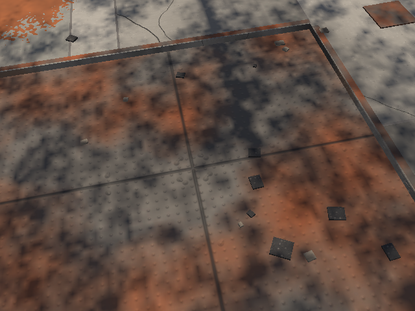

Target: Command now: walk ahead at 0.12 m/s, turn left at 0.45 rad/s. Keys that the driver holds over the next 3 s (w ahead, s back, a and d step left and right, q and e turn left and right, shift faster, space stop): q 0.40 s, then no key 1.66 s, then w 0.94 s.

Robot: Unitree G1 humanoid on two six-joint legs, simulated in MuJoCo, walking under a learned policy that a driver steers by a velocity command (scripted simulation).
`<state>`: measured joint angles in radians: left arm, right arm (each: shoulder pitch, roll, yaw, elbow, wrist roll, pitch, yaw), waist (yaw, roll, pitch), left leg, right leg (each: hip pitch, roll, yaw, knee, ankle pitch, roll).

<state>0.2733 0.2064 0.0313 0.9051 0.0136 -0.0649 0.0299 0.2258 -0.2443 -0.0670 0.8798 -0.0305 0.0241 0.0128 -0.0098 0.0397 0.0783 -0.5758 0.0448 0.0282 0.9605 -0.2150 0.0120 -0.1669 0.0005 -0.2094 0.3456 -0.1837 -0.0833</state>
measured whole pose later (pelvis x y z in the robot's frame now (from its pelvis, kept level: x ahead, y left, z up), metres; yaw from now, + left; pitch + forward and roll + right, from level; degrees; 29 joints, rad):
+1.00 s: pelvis +0.03 -0.01 +0.00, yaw +20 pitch -2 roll +0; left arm 0.18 0.21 0.01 0.87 0.01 -0.01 0.02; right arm 0.20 -0.24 -0.03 0.92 -0.01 0.03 -0.02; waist 0.00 0.01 0.04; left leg -0.14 -0.02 -0.07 0.41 -0.24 -0.01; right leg -0.17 0.03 -0.02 0.42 -0.22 -0.03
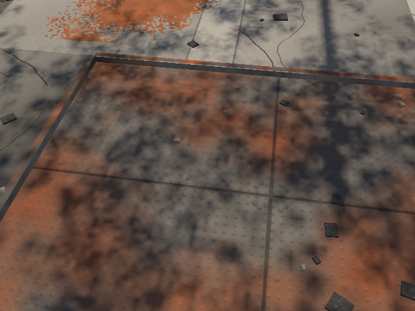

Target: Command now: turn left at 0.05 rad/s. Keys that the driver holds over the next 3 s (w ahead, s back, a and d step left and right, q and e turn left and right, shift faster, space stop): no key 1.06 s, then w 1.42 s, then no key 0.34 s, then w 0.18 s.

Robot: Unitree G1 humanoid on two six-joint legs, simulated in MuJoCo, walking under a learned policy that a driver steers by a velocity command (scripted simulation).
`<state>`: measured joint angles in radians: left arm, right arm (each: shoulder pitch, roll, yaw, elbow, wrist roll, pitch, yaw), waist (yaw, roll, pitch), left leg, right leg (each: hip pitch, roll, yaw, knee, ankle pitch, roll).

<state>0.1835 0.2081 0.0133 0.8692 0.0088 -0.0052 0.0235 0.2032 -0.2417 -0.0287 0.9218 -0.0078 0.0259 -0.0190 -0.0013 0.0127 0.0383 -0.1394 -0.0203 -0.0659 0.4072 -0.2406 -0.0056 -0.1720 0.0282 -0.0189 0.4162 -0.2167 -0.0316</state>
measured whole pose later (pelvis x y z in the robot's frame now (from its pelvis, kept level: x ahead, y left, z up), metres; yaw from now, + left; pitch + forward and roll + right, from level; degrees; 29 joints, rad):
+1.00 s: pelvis -0.01 +0.01 +0.00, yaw -1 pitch -1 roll +0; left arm 0.28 0.16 0.00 1.14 0.01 0.00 0.04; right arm 0.29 -0.16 0.01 1.16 -0.01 0.00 -0.04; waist 0.00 0.00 0.02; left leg -0.15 -0.03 -0.05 0.39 -0.22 0.01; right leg -0.18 0.02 0.00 0.40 -0.20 -0.02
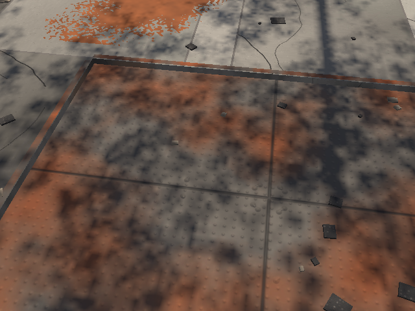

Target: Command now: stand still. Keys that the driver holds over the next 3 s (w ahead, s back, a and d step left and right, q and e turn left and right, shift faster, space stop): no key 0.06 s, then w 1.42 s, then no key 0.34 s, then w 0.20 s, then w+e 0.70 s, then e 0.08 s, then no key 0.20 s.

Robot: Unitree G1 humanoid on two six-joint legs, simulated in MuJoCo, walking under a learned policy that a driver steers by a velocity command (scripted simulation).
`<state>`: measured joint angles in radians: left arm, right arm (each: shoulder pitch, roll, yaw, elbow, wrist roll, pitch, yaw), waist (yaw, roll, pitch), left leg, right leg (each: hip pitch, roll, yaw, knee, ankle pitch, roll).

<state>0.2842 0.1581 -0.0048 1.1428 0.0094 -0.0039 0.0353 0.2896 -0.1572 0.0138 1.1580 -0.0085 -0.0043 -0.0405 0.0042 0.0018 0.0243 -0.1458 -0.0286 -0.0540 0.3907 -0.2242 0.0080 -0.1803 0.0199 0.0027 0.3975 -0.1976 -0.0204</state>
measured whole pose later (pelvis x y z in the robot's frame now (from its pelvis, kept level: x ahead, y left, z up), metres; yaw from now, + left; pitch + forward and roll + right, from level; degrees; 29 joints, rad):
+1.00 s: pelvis +0.38 -0.01 +0.00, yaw +1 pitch +0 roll -1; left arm 0.37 0.19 0.05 1.07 0.01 -0.10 0.00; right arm 0.21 -0.20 -0.05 0.97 -0.04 -0.06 0.02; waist 0.01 0.03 0.04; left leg -0.57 0.09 0.00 1.07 -0.21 0.06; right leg -0.12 0.09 -0.11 0.30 -0.19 -0.12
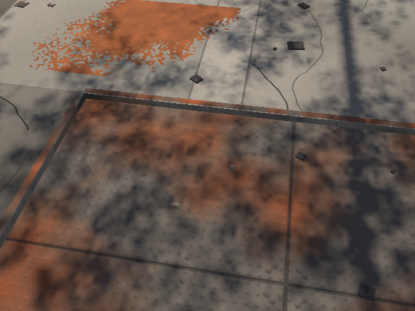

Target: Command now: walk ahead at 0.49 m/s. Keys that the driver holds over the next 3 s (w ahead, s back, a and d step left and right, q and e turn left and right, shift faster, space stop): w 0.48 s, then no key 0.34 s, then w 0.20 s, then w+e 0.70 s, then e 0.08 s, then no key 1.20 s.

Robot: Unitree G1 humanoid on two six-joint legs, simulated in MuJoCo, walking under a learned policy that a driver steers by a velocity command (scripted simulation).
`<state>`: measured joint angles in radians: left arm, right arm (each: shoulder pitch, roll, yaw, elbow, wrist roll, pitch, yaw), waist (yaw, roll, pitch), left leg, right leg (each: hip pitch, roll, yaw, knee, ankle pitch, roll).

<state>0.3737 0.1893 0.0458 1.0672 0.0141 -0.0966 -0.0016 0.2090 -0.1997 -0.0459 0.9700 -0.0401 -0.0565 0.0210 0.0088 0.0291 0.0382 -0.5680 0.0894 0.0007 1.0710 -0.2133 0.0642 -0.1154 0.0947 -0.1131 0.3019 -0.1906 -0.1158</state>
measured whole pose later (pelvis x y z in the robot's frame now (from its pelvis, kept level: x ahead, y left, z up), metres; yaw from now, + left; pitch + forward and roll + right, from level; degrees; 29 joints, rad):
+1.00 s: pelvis +0.46 +0.01 +0.00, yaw +0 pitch +0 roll +0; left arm 0.30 0.18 0.05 1.04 0.01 -0.04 0.02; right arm 0.26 -0.18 -0.04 1.05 -0.04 -0.02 0.01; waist 0.00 0.02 0.03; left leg -0.38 0.02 0.02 0.94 -0.40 0.05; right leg -0.25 0.04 -0.10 0.36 -0.10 -0.10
